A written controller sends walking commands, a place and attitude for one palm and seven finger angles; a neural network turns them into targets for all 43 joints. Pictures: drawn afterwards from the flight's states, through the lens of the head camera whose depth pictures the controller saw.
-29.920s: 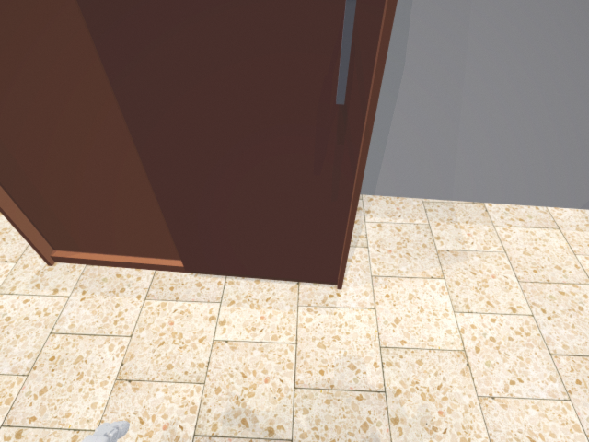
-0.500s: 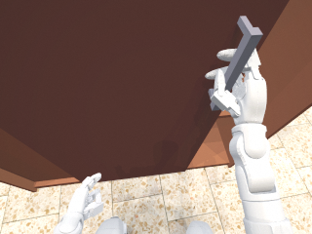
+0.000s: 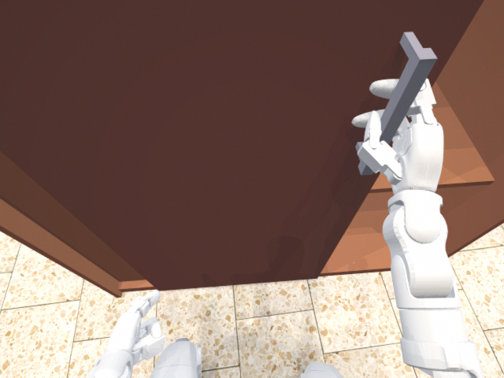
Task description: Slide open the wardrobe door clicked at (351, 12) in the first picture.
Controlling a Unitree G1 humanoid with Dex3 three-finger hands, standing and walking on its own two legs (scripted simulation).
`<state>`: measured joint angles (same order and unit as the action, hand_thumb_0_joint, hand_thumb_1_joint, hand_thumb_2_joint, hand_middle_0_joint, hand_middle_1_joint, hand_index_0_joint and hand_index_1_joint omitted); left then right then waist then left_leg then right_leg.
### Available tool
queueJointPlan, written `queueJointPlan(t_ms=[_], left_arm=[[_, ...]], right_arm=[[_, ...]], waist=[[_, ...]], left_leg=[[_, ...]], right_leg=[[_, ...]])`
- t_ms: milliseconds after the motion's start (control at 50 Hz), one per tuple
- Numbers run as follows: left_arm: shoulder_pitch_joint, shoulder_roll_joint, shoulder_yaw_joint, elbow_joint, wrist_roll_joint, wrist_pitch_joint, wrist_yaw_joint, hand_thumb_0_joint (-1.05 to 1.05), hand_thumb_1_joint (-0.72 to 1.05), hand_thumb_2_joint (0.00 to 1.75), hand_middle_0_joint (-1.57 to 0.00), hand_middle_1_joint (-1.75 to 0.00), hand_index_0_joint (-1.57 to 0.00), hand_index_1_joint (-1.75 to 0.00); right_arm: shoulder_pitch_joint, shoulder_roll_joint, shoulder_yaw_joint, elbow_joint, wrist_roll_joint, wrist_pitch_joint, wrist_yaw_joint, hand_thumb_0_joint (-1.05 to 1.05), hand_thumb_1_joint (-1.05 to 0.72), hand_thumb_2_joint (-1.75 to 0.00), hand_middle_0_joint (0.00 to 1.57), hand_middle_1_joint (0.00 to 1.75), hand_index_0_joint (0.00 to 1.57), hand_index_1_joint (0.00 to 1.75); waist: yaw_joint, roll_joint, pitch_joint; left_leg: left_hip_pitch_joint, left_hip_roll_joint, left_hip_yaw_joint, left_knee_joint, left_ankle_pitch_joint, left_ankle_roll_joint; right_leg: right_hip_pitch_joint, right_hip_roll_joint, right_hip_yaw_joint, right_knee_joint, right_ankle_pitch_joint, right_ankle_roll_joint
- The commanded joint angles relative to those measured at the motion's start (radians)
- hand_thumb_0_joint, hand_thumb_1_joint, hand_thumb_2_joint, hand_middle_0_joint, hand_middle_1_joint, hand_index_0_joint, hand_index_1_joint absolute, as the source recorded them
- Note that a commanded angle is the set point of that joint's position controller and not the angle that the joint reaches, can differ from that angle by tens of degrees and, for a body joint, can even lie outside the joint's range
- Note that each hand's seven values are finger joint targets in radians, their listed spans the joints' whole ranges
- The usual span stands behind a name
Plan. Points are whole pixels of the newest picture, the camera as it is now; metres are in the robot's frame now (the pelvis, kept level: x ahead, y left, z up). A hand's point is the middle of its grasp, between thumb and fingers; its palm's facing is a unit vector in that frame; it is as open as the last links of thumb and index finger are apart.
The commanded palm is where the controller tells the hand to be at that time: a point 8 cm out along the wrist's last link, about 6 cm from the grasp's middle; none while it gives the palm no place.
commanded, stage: step sideways, sliding the door along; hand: right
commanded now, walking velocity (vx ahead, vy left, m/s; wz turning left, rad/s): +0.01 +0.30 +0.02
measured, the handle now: (384, 114) +0.41 -0.20 +0.17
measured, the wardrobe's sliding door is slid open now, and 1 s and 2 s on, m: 0.42 0.42 0.42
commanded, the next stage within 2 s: stop walking and hold the door there in 0.44 s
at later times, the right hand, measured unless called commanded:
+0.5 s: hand (357, 139) +0.38 -0.16 +0.16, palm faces +0.47 +0.88 +0.04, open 6.4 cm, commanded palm +0.34 -0.12 +0.14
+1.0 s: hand (368, 143) +0.38 -0.17 +0.15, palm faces +0.60 +0.73 -0.32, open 6.0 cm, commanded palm +0.33 -0.20 +0.13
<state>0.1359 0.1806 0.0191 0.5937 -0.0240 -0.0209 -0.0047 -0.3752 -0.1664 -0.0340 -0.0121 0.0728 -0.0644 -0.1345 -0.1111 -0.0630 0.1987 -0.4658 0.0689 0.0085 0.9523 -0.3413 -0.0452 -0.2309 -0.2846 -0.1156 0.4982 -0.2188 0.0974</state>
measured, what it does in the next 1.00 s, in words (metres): steps to the left: left foot, then right foot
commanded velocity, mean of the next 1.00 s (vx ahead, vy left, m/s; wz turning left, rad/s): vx -0.10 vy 0.07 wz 0.05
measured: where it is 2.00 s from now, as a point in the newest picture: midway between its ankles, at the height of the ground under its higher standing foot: outside the picture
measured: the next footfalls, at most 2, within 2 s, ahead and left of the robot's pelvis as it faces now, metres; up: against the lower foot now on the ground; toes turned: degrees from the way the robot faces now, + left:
left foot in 0.12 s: +0.04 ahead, +0.24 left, +0.00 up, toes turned +3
right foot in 0.34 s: +0.07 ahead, +0.01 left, +0.00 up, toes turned -14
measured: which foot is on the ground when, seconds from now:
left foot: up 0.00-0.10, down 0.12-0.32, up 0.34-0.76, down 0.78-1.00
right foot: down 0.00-0.12, up 0.14-0.32, down 0.34-0.78, up 0.80-1.00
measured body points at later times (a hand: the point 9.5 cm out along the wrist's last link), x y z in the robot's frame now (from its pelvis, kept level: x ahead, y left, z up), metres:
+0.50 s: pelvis +0.03 +0.12 +0.00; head +0.11 +0.05 +0.44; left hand +0.25 +0.32 -0.08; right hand +0.35 -0.20 +0.16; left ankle +0.03 +0.31 -0.62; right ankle +0.03 +0.02 -0.74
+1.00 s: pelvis +0.05 +0.18 -0.01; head +0.06 +0.20 +0.44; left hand +0.19 +0.47 -0.11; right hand +0.34 -0.21 +0.17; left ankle +0.12 +0.32 -0.74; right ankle +0.04 +0.06 -0.67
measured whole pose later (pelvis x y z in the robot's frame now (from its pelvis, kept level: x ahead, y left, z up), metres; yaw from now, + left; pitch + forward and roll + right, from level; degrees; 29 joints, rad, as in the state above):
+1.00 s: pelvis +0.05 +0.18 -0.01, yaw +3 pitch -3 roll -1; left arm 0.13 0.34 0.04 0.71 -0.05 -0.04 0.06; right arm -0.18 -0.52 -0.56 0.42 0.05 -0.16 -0.12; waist 0.01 -0.05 0.08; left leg -0.32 0.05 0.02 0.52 -0.15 -0.02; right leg -0.42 0.01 -0.02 1.08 -0.46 0.04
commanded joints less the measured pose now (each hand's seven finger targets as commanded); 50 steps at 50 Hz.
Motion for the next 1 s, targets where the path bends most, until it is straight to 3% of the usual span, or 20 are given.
queueJointPlan(t_ms=[0,60,120,160,200,260,280,300,320,340,520,540,600,640,720,760,780,800,840,980], left_arm=[[-0.077,0.149,0.047,-0.174,-0.027,-0.069,0.016,0.0,0.9,0.9,-0.2,-0.3,-0.2,-0.3],[-0.07,0.142,0.047,-0.157,-0.041,-0.096,0.013,0.0,0.9,0.9,-0.2,-0.3,-0.2,-0.3],[-0.119,0.078,0.024,-0.143,-0.038,-0.104,0.022,0.0,0.9,0.9,-0.2,-0.3,-0.2,-0.3],[-0.113,0.133,0.046,-0.092,-0.023,-0.096,0.039,0.0,0.9,0.9,-0.2,-0.3,-0.2,-0.3],[-0.11,0.104,0.026,-0.083,-0.025,-0.098,0.048,0.0,0.9,0.9,-0.2,-0.3,-0.2,-0.3],[-0.104,0.119,0.03,-0.088,-0.027,-0.064,0.046,0.0,0.9,0.9,-0.2,-0.3,-0.2,-0.3],[-0.073,0.138,0.057,-0.101,-0.022,-0.05,0.05,0.0,0.9,0.9,-0.2,-0.3,-0.2,-0.3],[-0.08,0.187,0.09,-0.122,-0.016,-0.051,0.045,0.0,0.9,0.9,-0.2,-0.3,-0.2,-0.3],[-0.073,0.204,0.087,-0.14,-0.025,-0.054,0.014,0.0,0.9,0.9,-0.2,-0.3,-0.2,-0.3],[-0.094,0.219,0.092,-0.15,-0.038,-0.056,-0.015,0.0,0.9,0.9,-0.2,-0.3,-0.2,-0.3],[-0.066,0.178,0.083,-0.164,-0.016,-0.1,-0.027,0.0,0.9,0.9,-0.2,-0.3,-0.2,-0.3],[0.0,0.216,0.101,-0.082,-0.009,-0.069,0.005,0.0,0.9,0.9,-0.2,-0.3,-0.2,-0.3],[-0.043,0.175,0.066,-0.149,-0.016,-0.084,0.015,0.0,0.9,0.9,-0.2,-0.3,-0.2,-0.3],[-0.029,0.183,0.062,-0.126,-0.019,-0.112,0.024,0.0,0.9,0.9,-0.2,-0.3,-0.2,-0.3],[-0.017,0.193,0.044,-0.124,-0.025,-0.138,0.031,0.0,0.9,0.9,-0.2,-0.3,-0.2,-0.3],[-0.054,0.168,0.031,-0.14,-0.02,-0.117,0.06,0.0,0.9,0.9,-0.2,-0.3,-0.2,-0.3],[-0.067,0.166,0.022,-0.124,-0.016,-0.109,0.073,0.0,0.9,0.9,-0.2,-0.3,-0.2,-0.3],[-0.06,0.164,0.01,-0.093,-0.014,-0.108,0.075,0.0,0.9,0.9,-0.2,-0.3,-0.2,-0.3],[-0.044,0.211,0.033,-0.068,-0.032,-0.09,0.057,0.0,0.9,0.9,-0.2,-0.3,-0.2,-0.3],[-0.054,0.236,0.039,-0.02,-0.026,-0.064,0.078,0.0,0.9,0.9,-0.2,-0.3,-0.2,-0.3]], right_arm=[[-0.467,0.128,0.285,-0.321,-0.006,-0.115,0.086,0.0,-0.9,-0.9,0.45,1.4,0.45,1.4],[-0.467,0.044,0.208,-0.302,-0.011,-0.115,0.058,0.0,-0.9,-0.9,0.45,1.4,0.45,1.4],[-0.475,-0.119,0.103,-0.283,-0.026,-0.125,0.031,0.0,-0.9,-0.9,0.45,1.4,0.45,1.4],[-0.438,-0.17,0.055,-0.3,-0.011,-0.117,0.016,0.0,-0.9,-0.9,0.45,1.4,0.45,1.4],[-0.474,-0.096,0.072,-0.382,0.001,-0.14,-0.003,0.0,-0.9,-0.9,0.45,1.4,0.45,1.4],[-0.461,-0.08,0.08,-0.414,0.003,-0.179,0.008,0.0,-0.9,-0.9,0.45,1.4,0.45,1.4],[-0.449,-0.067,0.1,-0.425,0.008,-0.187,0.019,0.0,-0.9,-0.9,0.45,1.4,0.45,1.4],[-0.423,-0.034,0.118,-0.459,0.021,-0.188,0.031,0.0,-0.9,-0.9,0.45,1.4,0.45,1.4],[-0.418,-0.02,0.117,-0.439,0.009,-0.179,0.037,0.0,-0.9,-0.9,0.45,1.4,0.45,1.4],[-0.422,-0.049,0.079,-0.393,-0.006,-0.162,0.043,0.0,-0.9,-0.9,0.45,1.4,0.45,1.4],[-0.365,-0.063,0.076,-0.431,-0.018,-0.091,0.068,0.0,-0.9,-0.9,0.45,1.4,0.45,1.4],[-0.146,-0.605,-0.494,-0.045,-0.041,-0.084,0.013,0.0,-0.9,-0.9,0.45,1.4,0.45,1.4],[-0.213,-0.391,-0.265,-0.184,-0.015,-0.094,0.047,0.0,-0.9,-0.9,0.45,1.4,0.45,1.4],[-0.146,-0.442,-0.319,-0.109,-0.008,-0.102,0.039,0.0,-0.9,-0.9,0.45,1.4,0.45,1.4],[-0.052,-0.561,-0.418,-0.007,-0.04,-0.117,0.032,0.0,-0.9,-0.9,0.45,1.4,0.45,1.4],[0.031,-0.706,-0.523,0.147,-0.068,-0.107,0.026,0.0,-0.9,-0.9,0.45,1.4,0.45,1.4],[0.059,-0.716,-0.573,0.187,-0.052,-0.081,0.012,0.0,-0.9,-0.9,0.45,1.4,0.45,1.4],[0.081,-0.741,-0.623,0.262,-0.049,-0.074,0.008,0.0,-0.9,-0.9,0.45,1.4,0.45,1.4],[0.018,-0.696,-0.624,0.243,-0.018,-0.107,0.0,0.0,-0.9,-0.9,0.45,1.4,0.45,1.4],[0.032,-0.702,-0.615,0.32,-0.033,-0.131,-0.012,0.0,-0.9,-0.9,0.45,1.4,0.45,1.4]], waist=[[0.14,-0.244,-0.435],[0.125,-0.193,-0.486],[0.094,0.309,-0.468],[0.068,0.475,-0.501],[0.083,0.36,-0.479],[0.135,0.191,-0.494],[0.168,0.107,-0.54],[0.137,-0.14,-0.595],[0.128,-0.132,-0.676],[0.122,-0.02,-0.648],[0.128,-0.296,-0.456],[0.108,-0.304,-0.482],[0.12,-0.412,-0.423],[0.125,-0.442,-0.397],[0.084,-0.15,-0.423],[0.068,0.283,-0.441],[0.079,0.291,-0.403],[0.095,0.245,-0.339],[0.093,0.447,-0.453],[0.091,0.22,-0.395]], left_leg=[[0.137,-0.063,0.124,-0.208,-0.036,-0.005],[0.277,-0.098,0.151,-0.458,0.155,-0.008],[0.51,0.229,-0.207,-0.519,0.976,0.146],[0.624,0.265,-0.282,-0.432,1.25,0.2],[0.709,0.227,-0.197,-0.366,1.212,0.232],[0.565,0.106,-0.005,-0.201,0.982,0.136],[0.292,0.056,0.03,-0.061,0.713,0.083],[-0.088,-0.042,0.027,0.12,0.033,0.02],[-0.116,-0.038,-0.074,0.258,-0.298,0.024],[-0.12,-0.042,-0.116,0.336,-0.25,0.026],[-0.069,-0.076,0.093,0.123,0.02,-0.018],[-0.08,-0.089,0.105,0.122,0.025,-0.03],[-0.052,-0.096,0.132,-0.094,-0.005,-0.015],[0.01,-0.111,0.139,-0.19,0.014,-0.001],[0.297,-0.087,0.109,-0.564,0.413,0.008],[0.509,0.195,-0.292,-0.491,1.221,0.129],[0.437,0.304,-0.342,-0.527,1.273,0.112],[0.36,0.302,-0.33,-0.568,1.099,0.112],[0.448,0.251,-0.277,-0.529,0.917,0.116],[0.267,0.232,-0.183,-0.65,0.321,0.143]], right_leg=[[0.215,-0.094,-0.001,-0.059,0.35,-0.191],[0.22,-0.015,0.004,0.128,0.328,-0.142],[-0.244,0.207,-0.002,0.53,-0.41,-0.07],[-0.367,0.231,0.096,0.771,-0.532,-0.082],[-0.402,0.215,0.078,0.604,-0.465,-0.088],[-0.038,0.205,-0.028,-0.071,0.009,-0.068],[0.315,0.127,0.03,-0.135,0.375,-0.102],[0.641,-0.184,0.351,-0.047,0.995,-0.226],[0.659,-0.322,0.47,0.023,1.213,-0.317],[0.574,-0.316,0.374,0.015,0.98,-0.334],[0.429,-0.084,-0.024,-0.069,0.834,-0.148],[0.443,-0.089,-0.053,-0.084,0.849,-0.153],[0.425,-0.082,-0.068,-0.057,0.83,-0.155],[0.396,-0.073,-0.095,-0.047,0.785,-0.138],[0.251,0.028,-0.093,0.231,0.477,-0.102],[-0.162,0.259,-0.005,0.573,-0.402,-0.078],[-0.223,0.257,0.113,0.658,-0.454,-0.075],[-0.236,0.226,0.145,0.674,-0.381,-0.069],[-0.24,0.261,0.196,0.796,-0.299,-0.049],[-0.109,0.268,0.113,0.424,-0.215,-0.082]])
